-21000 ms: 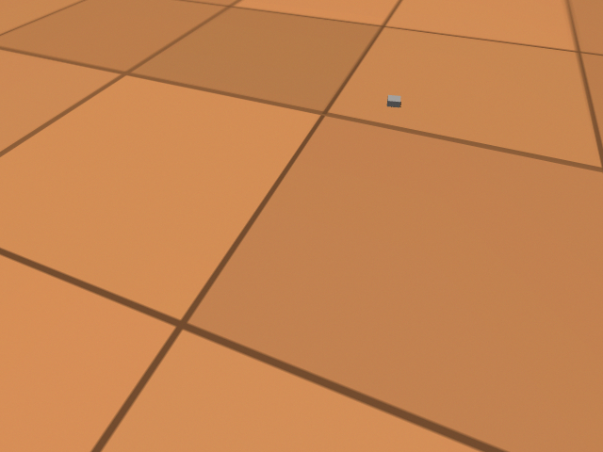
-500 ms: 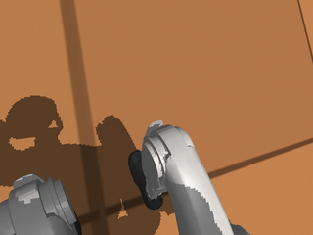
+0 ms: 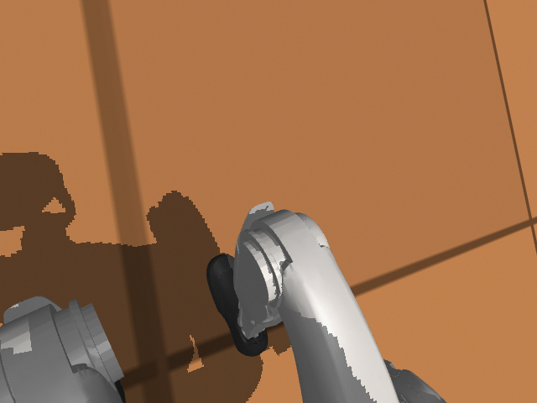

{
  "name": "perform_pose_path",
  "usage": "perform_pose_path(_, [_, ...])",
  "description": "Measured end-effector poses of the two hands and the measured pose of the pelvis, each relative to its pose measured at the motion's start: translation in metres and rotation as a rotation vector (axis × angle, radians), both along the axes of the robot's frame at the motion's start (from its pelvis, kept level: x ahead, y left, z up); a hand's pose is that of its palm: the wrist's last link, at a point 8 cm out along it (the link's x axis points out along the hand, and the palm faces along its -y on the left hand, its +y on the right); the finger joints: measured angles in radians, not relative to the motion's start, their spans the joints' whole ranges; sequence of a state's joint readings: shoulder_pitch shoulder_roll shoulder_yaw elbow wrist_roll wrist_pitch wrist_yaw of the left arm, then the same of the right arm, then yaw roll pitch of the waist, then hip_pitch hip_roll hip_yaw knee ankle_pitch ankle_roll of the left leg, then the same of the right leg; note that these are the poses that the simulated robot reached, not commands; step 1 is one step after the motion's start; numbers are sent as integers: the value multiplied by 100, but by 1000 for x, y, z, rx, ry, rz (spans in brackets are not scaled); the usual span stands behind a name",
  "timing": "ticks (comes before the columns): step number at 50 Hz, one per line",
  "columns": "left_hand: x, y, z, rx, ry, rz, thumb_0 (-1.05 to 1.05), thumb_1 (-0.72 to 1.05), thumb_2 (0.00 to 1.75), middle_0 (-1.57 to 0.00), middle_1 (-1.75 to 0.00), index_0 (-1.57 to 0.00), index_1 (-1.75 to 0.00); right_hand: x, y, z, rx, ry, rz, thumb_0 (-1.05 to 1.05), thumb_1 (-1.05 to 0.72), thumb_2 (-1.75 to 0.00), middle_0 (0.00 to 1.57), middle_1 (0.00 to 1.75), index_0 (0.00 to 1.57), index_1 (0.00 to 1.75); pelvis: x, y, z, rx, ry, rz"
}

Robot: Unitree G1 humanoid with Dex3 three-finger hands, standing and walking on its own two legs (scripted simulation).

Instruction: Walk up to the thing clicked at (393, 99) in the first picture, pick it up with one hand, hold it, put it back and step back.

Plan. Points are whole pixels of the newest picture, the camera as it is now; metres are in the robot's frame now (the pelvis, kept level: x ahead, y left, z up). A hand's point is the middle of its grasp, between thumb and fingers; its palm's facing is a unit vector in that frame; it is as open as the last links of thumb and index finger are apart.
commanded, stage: rest palm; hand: left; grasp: from above
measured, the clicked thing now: out of the picture +0.51 +0.30 -0.29
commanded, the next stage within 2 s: close in 0.66 s
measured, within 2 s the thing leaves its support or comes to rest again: neither
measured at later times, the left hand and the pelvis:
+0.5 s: hand out of the picture +0.49 +0.30 -0.26, palm faces -0.48 -0.10 -0.87, open 13.7 cm; pelvis +0.00 +0.00 +0.00, yaw -1 degrees
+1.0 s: hand out of the picture +0.48 +0.29 -0.27, palm faces -0.48 -0.11 -0.87, open 13.4 cm; pelvis -0.01 +0.00 +0.00, yaw -1 degrees
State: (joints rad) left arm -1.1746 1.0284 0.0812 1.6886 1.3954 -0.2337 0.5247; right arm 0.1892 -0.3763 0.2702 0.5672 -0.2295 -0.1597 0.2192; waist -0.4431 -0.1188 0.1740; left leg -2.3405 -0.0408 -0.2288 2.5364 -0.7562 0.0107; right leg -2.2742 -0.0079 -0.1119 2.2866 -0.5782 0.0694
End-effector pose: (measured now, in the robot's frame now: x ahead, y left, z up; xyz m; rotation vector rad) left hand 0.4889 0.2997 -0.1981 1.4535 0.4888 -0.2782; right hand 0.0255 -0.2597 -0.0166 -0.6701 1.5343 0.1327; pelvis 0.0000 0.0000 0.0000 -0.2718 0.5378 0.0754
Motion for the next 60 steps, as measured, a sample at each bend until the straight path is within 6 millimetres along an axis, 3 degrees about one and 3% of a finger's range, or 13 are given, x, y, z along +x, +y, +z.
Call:
perform_pose_path(17, [4, -4, -2, 6, -16, 5, 0, -37, 88, -24, -78, -21, -81, -10, 21, -2, 57, 2, 2, 0, -90, -90, 20, 30, 21, 30, -3, 5, 0, -16, -8, -7])
perform_pose_path(40, [5, -6, -6, 9, -12, 9, 0, -45, 96, -21, -82, -15, -87, -13, 14, 0, 46, 24, 10, 0, -90, -91, 20, 30, 21, 30, -4, 0, 2, -15, -10, -15])
perform_pose_path(60, [4, -6, -9, 11, -3, 14, 0, -28, 85, -32, -72, -27, -76, -20, 16, 3, 41, 44, 12, 0, -89, -90, 20, 30, 20, 30, -7, 2, 4, -19, -16, -17])
